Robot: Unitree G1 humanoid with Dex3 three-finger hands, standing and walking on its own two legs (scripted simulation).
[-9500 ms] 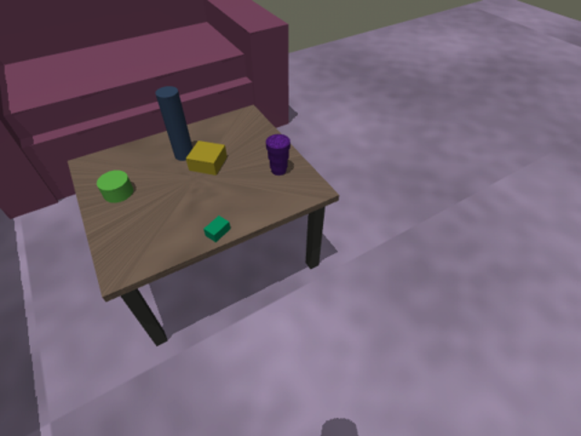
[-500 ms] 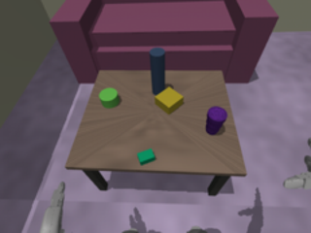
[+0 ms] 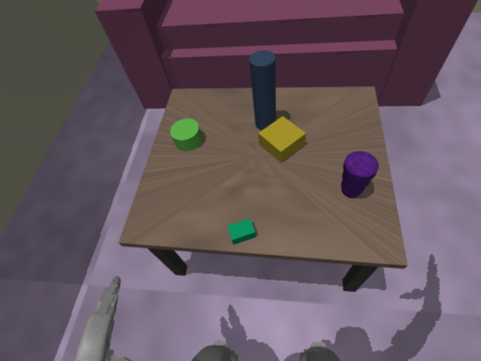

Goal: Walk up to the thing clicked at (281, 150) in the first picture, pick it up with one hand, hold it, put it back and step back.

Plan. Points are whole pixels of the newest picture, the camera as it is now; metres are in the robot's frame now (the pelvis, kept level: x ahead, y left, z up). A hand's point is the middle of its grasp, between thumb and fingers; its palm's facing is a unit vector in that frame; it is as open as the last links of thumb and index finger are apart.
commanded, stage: go down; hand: right
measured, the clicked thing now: (356, 177) +0.59 -0.22 -0.22
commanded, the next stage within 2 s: approach in 0.52 s
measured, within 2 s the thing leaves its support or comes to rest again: neither
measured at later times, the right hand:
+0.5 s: hand out of the picture +0.43 -0.39 +0.07, palm faces +0.27 +0.96 -0.03, open 17.6 cm
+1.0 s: hand (472, 174) +0.46 -0.36 -0.03, palm faces +0.23 +0.97 +0.04, open 17.6 cm
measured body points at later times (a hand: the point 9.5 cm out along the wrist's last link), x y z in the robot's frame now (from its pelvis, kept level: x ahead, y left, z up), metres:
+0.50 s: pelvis -0.01 -0.01 -0.01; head +0.10 -0.06 +0.42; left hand +0.14 +0.26 -0.03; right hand +0.41 -0.44 +0.07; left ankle +0.00 +0.14 -0.68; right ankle +0.01 -0.12 -0.68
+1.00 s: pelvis -0.02 -0.02 -0.05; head +0.14 -0.09 +0.36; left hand +0.15 +0.24 -0.04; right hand +0.45 -0.41 -0.02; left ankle +0.00 +0.14 -0.68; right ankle +0.01 -0.12 -0.68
